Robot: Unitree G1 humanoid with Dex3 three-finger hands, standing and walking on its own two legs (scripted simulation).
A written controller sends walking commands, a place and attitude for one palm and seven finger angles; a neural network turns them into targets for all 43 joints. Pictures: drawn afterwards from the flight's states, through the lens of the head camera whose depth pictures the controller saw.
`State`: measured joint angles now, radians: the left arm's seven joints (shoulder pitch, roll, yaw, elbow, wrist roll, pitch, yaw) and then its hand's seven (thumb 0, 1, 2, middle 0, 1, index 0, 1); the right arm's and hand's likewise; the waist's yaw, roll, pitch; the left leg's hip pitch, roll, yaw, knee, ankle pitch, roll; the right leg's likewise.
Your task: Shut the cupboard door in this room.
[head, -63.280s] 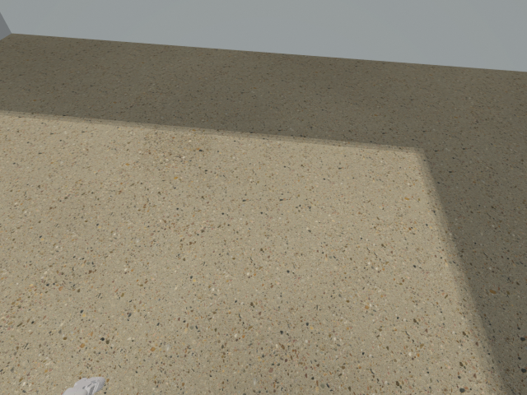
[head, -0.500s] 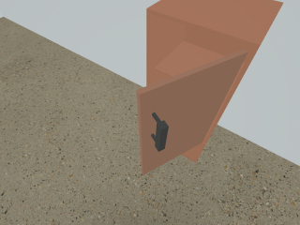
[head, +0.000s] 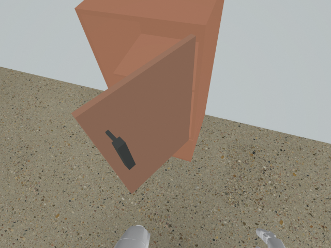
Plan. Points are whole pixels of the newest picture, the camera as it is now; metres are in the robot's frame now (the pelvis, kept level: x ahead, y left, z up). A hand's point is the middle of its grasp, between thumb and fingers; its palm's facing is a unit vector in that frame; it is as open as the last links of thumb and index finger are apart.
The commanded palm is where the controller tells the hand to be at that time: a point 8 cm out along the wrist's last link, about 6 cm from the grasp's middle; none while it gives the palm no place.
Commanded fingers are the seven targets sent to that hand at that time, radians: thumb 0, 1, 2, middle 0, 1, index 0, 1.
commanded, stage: walk to a spot facing it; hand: left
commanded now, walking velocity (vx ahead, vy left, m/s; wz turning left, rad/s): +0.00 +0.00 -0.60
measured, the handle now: (120, 149) +0.35 +0.17 -0.03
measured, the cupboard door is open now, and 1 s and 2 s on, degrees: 64 64 66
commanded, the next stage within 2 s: none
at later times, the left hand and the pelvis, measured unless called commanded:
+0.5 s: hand (85, 228) +0.16 +0.26 -0.17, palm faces -0.25 -0.93 -0.25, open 7.4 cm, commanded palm none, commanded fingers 0.00 0.90 0.90 -0.20 -0.30 -0.20 -0.30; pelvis +0.02 +0.06 +0.00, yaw -19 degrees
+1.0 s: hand (144, 200) +0.25 +0.11 -0.16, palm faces -0.60 -0.76 -0.24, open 7.4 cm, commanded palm none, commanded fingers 0.00 0.90 0.90 -0.20 -0.30 -0.20 -0.30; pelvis +0.04 +0.02 -0.01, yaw -37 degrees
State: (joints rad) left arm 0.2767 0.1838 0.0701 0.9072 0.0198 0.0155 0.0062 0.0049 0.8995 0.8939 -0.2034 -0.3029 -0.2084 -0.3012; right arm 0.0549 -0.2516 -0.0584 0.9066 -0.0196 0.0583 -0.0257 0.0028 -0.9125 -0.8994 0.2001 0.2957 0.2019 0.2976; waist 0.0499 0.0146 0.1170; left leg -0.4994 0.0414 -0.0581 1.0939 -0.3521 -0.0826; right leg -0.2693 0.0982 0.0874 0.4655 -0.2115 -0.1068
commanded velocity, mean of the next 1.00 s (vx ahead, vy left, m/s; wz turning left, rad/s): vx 0.00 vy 0.00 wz -0.60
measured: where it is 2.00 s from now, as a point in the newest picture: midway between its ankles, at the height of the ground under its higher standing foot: outside the picture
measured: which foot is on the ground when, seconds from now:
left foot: up 0.00-0.30, down 0.32-0.72, up 0.74-1.00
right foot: down 0.00-0.32, up 0.34-0.70, down 0.72-1.00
